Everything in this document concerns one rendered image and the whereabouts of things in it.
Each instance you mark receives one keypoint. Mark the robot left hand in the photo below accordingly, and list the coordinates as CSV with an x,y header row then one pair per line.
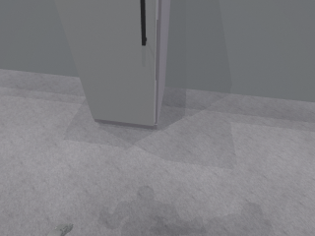
x,y
61,230

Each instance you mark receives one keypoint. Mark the fridge door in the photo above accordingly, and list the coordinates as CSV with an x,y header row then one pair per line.
x,y
117,72

